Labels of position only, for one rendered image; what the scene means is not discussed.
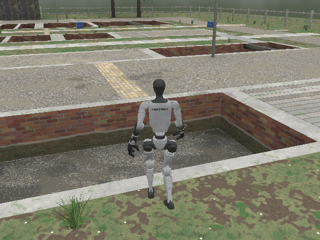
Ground robot head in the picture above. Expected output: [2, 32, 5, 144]
[151, 79, 168, 103]

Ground right robot hand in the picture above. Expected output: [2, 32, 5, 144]
[173, 131, 184, 140]

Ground left robot foot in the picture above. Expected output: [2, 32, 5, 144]
[147, 187, 155, 199]

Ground left robot forearm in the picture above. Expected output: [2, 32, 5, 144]
[129, 122, 141, 145]

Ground right robot upper arm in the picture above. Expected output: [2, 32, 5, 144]
[170, 100, 183, 127]

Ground right robot forearm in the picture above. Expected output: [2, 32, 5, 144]
[177, 120, 184, 134]

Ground left robot upper arm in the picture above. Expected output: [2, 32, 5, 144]
[136, 101, 149, 130]

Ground left robot hand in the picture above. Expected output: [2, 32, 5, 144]
[127, 143, 139, 157]

